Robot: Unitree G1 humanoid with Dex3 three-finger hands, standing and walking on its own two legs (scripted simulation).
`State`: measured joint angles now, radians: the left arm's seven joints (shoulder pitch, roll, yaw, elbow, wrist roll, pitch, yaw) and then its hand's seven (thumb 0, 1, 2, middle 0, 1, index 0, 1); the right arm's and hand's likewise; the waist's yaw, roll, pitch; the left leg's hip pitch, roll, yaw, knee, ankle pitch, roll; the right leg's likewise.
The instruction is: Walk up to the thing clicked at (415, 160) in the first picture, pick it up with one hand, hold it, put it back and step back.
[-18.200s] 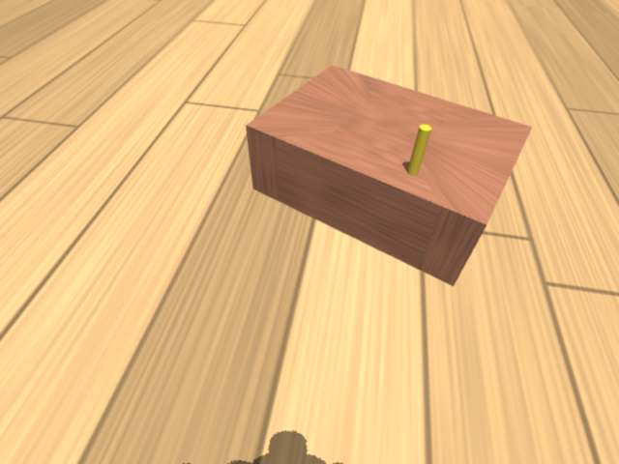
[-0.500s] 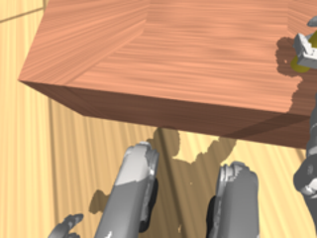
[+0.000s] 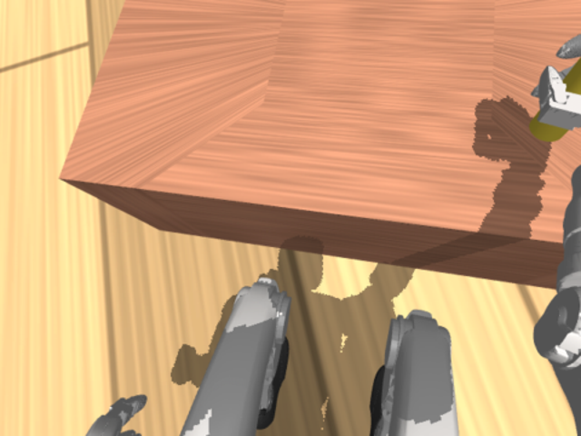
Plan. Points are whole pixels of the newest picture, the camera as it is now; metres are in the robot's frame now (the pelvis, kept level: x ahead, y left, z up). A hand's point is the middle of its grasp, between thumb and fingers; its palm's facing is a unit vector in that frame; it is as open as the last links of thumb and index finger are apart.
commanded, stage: settle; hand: right
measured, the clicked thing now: out of the picture +0.56 -0.24 +0.05
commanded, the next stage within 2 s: lift in 0.54 s
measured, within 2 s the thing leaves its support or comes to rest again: neither
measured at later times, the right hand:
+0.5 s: hand (575, 67) +0.56 -0.21 +0.06, palm faces +0.18 +0.98 -0.02, open 5.5 cm
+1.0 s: hand out of the picture +0.53 -0.20 +0.09, palm faces +0.19 +0.98 -0.03, open 5.5 cm
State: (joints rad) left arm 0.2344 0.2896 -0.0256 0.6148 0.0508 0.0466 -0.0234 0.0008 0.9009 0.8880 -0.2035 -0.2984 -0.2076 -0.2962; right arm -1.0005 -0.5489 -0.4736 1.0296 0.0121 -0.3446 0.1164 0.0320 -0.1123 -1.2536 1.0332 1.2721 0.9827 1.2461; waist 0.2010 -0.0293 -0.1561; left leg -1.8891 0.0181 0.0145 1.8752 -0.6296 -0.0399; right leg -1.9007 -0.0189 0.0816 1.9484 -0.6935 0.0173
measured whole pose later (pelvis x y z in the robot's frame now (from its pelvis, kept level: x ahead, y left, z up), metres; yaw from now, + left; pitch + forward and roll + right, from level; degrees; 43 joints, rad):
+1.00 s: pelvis +0.01 +0.00 +0.06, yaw +0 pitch +34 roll +3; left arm 0.24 0.26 -0.01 0.63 0.04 0.04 -0.01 0.00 0.92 0.88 -0.20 -0.31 -0.22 -0.29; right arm -0.83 -0.43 -0.44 0.90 0.05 -0.36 0.07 0.03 -0.11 -1.26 1.04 1.27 0.99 1.24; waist 0.16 -0.03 -0.16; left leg -1.66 0.01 0.02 1.67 -0.60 -0.03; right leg -1.66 -0.04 0.07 1.73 -0.66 0.02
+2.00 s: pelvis +0.05 +0.01 +0.23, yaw -2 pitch +14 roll +2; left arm 0.25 0.22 0.02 0.68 0.02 -0.04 0.03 0.01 0.90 0.89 -0.19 -0.29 -0.19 -0.29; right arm -0.27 -0.20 -0.20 0.55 0.13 -0.39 0.00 0.03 -0.11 -1.27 1.05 1.26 1.00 1.23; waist 0.05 -0.01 -0.09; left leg -0.80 0.01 0.02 0.99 -0.44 -0.02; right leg -0.80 -0.05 0.03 1.05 -0.49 0.02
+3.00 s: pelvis +0.07 +0.00 +0.26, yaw -2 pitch +7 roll +2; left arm 0.24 0.21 0.01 0.68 0.01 -0.04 0.05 0.01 0.90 0.90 -0.20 -0.31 -0.21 -0.31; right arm -0.13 -0.17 -0.13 0.43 0.14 -0.35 -0.02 0.03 -0.11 -1.27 1.05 1.26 1.00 1.22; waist 0.02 -0.01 -0.05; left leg -0.55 0.02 0.01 0.81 -0.38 -0.03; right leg -0.56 -0.04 0.01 0.87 -0.44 0.01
